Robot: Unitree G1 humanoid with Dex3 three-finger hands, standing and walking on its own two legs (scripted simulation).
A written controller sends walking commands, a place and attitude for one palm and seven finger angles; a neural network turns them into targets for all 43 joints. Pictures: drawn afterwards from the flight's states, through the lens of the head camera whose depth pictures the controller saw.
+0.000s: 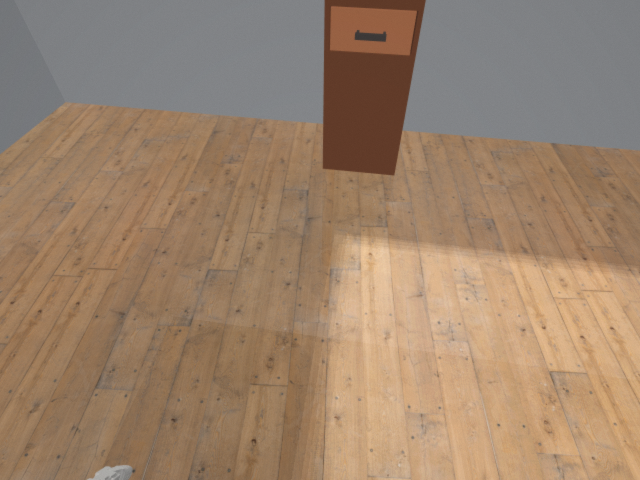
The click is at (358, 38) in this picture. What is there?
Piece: drawer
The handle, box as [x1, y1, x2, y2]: [355, 30, 386, 41]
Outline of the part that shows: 355,32 355,39 385,41 385,32 383,32 382,34 360,33 358,30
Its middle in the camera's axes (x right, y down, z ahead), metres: +0.20 -0.80 +1.52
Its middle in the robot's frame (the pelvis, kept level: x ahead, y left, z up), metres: +1.68 -0.11 -0.08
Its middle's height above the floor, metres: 0.69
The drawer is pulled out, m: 0.00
